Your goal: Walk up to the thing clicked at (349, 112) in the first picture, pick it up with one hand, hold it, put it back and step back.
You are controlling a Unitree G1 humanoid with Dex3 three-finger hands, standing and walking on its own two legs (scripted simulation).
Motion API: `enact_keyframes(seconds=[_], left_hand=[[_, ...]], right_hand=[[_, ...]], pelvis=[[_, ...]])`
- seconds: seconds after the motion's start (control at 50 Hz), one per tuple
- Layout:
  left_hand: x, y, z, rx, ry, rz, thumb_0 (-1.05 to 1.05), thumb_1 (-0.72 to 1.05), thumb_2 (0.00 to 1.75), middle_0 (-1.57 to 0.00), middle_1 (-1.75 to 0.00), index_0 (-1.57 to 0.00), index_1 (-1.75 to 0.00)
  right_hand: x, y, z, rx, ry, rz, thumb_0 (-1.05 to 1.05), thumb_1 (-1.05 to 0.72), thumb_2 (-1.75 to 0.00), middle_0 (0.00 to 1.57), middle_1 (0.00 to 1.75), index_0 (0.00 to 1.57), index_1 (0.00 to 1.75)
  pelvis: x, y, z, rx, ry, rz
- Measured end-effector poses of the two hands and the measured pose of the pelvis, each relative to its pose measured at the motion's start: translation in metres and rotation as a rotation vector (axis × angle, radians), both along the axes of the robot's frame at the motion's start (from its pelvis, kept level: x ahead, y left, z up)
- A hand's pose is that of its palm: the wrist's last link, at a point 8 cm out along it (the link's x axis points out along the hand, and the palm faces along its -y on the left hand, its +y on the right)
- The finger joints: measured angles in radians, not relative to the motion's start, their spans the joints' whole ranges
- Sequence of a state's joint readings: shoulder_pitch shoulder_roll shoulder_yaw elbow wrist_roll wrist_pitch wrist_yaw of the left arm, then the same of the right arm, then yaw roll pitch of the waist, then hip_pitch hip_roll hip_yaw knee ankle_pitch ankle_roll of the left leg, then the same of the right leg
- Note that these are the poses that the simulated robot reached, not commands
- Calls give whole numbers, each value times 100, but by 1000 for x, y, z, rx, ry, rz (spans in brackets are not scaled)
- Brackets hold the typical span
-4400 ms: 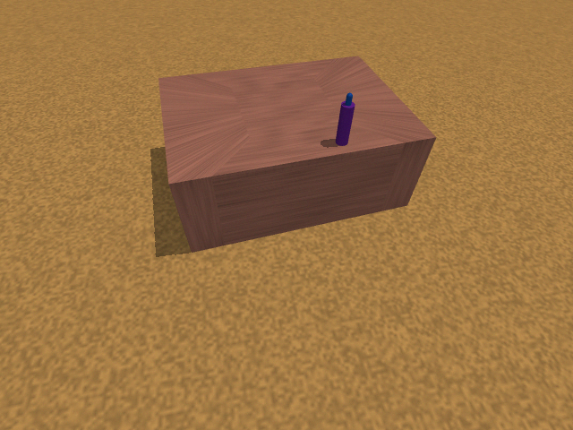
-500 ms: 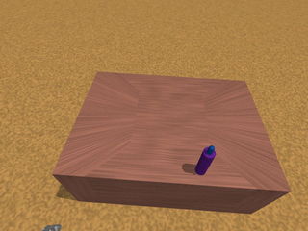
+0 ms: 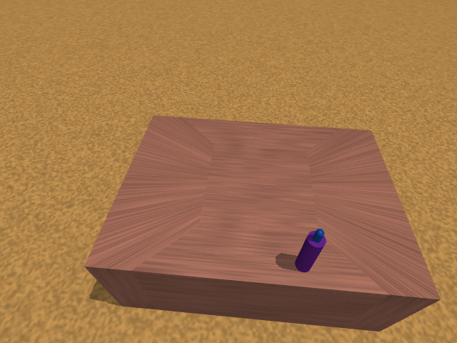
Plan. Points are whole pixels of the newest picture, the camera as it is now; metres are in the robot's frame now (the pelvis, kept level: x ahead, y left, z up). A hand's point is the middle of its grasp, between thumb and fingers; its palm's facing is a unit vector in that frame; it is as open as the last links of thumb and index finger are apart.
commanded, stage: walk up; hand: right
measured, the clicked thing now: (311, 249) +0.42 -0.22 -0.25
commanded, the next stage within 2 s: stand in 0.44 s
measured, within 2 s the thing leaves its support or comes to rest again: neither
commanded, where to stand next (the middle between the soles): +0.05 +0.01 m, yaw -3 degrees
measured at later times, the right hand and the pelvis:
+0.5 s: hand out of the picture +0.09 -0.26 -0.16, palm faces -0.01 +0.94 -0.33, open 7.4 cm; pelvis +0.01 +0.00 +0.00, yaw +0 degrees
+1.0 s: hand out of the picture +0.10 -0.27 -0.15, palm faces -0.03 +0.94 -0.34, open 7.4 cm; pelvis +0.01 -0.02 +0.00, yaw +0 degrees
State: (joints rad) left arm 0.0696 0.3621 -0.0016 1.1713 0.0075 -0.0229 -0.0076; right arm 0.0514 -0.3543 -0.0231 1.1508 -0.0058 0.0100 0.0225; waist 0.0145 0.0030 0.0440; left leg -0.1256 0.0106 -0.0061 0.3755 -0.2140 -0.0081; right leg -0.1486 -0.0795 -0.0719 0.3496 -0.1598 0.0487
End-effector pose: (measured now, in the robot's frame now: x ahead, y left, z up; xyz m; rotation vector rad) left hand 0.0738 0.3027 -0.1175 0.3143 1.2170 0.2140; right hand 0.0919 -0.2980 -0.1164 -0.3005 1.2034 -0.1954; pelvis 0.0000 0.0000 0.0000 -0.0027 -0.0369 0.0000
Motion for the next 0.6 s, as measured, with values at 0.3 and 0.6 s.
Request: enact_keyframes(seconds=[0.3,0.6], left_hand=[[13,-3,2,2,-9,-6,1,90,90,-20,-30,-21,-30],[23,-10,-1,-14,-5,-16,1,90,90,-20,-30,-20,-30]], right_hand=[[-10,-1,-4,7,38,-20,1,-91,-90,20,30,20,30],[-5,-3,0,-8,27,-5,1,-91,-90,20,30,20,30]], pelvis=[[8,-1,1,0,3,4],[13,-5,2,0,8,4]])
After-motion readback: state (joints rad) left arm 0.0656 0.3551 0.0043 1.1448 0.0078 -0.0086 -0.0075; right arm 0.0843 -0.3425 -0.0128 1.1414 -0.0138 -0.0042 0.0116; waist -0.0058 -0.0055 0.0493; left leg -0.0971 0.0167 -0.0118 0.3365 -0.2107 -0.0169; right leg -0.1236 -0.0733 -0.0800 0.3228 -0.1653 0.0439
